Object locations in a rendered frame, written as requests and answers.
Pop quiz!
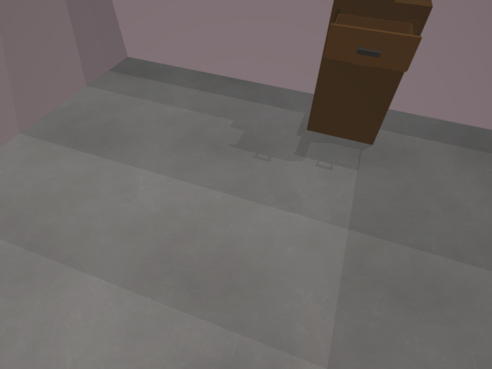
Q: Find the drawer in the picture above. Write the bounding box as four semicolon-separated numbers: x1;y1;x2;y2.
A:
324;13;422;72

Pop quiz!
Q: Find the cabinet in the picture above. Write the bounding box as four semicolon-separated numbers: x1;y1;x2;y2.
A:
307;0;433;145

